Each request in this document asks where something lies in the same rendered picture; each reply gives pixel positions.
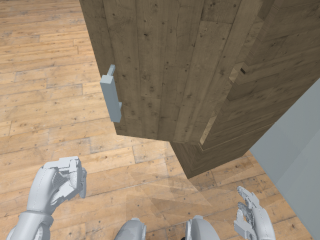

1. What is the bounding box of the left robot hand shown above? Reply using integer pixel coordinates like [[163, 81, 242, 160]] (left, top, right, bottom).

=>
[[26, 156, 87, 215]]

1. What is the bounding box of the right robot hand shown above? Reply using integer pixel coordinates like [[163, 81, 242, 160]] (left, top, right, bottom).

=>
[[234, 186, 276, 240]]

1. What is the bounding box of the robot right thigh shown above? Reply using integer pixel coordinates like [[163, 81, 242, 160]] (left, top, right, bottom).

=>
[[185, 218, 220, 240]]

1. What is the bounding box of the robot left thigh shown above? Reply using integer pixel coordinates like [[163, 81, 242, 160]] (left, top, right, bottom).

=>
[[114, 220, 147, 240]]

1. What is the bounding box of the robot left forearm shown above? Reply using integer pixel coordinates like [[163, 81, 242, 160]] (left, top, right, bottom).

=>
[[5, 210, 54, 240]]

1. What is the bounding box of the robot thigh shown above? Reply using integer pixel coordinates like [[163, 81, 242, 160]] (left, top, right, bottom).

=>
[[185, 218, 220, 240], [114, 220, 147, 240]]

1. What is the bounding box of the handle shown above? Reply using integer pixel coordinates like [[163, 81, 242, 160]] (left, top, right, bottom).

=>
[[99, 64, 122, 123]]

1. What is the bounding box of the cupboard door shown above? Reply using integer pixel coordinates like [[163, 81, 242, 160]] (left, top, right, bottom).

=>
[[79, 0, 264, 145]]

